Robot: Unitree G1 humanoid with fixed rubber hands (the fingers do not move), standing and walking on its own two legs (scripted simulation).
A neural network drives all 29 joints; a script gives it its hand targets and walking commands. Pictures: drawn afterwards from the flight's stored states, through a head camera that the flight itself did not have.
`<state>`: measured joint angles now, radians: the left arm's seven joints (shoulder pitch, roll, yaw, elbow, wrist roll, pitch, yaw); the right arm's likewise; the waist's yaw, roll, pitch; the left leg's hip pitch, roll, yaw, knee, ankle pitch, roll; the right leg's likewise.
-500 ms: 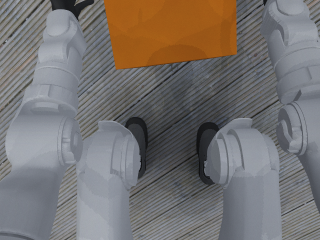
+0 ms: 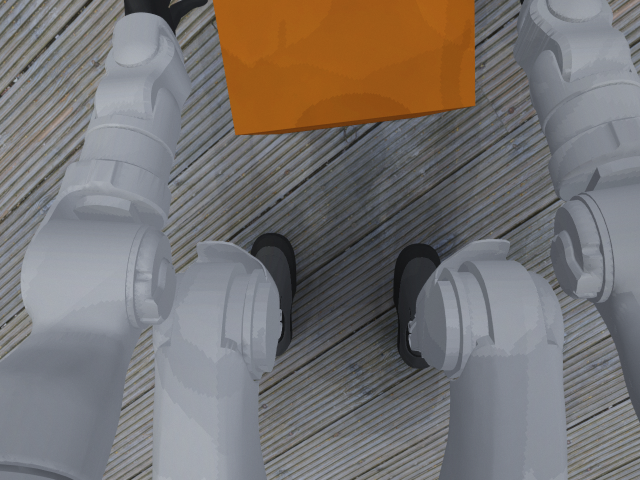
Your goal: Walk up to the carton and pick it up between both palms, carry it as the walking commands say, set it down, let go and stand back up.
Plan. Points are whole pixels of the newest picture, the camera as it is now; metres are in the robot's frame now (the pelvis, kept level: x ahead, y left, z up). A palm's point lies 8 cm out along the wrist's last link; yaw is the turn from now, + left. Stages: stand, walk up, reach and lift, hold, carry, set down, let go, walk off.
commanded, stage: reach and lift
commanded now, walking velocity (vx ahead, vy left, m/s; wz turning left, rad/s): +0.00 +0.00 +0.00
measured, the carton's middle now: (339, 22) +0.53 +0.01 -0.24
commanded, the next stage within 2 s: none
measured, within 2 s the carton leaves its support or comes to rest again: leaves its support in 0.82 s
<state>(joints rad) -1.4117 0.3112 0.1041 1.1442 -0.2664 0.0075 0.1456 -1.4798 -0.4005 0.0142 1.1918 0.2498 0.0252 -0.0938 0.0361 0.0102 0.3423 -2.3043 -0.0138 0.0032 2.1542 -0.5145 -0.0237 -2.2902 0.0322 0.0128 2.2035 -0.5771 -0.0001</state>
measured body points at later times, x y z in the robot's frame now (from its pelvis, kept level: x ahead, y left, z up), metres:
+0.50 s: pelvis +0.00 +0.00 +0.01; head +0.38 -0.01 +0.25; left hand +0.55 +0.16 -0.18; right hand +0.56 -0.14 -0.19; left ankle +0.13 +0.12 -0.33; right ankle +0.11 -0.11 -0.33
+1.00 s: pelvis +0.01 +0.00 -0.01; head +0.36 -0.02 +0.26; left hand +0.55 +0.15 -0.16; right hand +0.56 -0.14 -0.18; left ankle +0.13 +0.12 -0.33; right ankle +0.11 -0.12 -0.33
